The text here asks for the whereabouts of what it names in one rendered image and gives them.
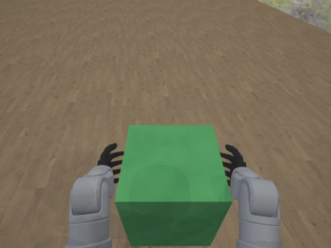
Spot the left robot forearm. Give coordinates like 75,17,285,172
64,165,115,248

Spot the carton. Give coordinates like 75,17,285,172
115,125,232,246

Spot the robot right hand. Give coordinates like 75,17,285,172
220,144,246,186

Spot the robot left hand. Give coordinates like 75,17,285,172
97,143,124,183

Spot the right robot forearm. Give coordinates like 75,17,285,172
230,167,283,248

